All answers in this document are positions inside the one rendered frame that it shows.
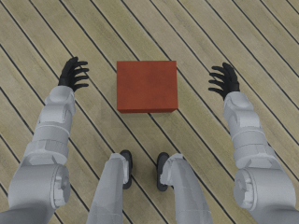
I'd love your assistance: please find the robot left forearm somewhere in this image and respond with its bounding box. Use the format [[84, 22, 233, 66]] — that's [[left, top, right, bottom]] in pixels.
[[7, 85, 76, 206]]

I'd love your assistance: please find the right robot shin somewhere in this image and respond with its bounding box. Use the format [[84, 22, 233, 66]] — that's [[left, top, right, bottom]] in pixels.
[[160, 153, 183, 186]]

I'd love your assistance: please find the right robot hand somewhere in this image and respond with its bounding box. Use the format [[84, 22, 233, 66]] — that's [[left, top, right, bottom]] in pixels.
[[208, 62, 240, 101]]

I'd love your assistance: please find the carton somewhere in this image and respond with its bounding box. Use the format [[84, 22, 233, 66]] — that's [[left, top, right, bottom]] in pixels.
[[116, 61, 178, 114]]

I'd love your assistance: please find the left robot hand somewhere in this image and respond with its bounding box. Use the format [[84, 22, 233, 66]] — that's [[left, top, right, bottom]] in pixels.
[[58, 56, 90, 92]]

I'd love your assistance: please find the robot right upper arm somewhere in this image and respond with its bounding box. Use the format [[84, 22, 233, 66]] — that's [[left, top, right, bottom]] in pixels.
[[233, 166, 299, 224]]

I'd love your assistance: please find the robot left upper arm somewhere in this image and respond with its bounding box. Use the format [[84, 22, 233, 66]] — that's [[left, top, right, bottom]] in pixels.
[[0, 163, 71, 224]]

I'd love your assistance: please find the robot right foot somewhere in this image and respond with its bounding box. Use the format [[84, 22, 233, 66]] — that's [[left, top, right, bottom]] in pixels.
[[156, 152, 170, 192]]

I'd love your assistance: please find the robot right forearm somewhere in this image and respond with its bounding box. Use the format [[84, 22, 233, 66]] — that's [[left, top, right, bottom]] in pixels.
[[222, 91, 296, 205]]

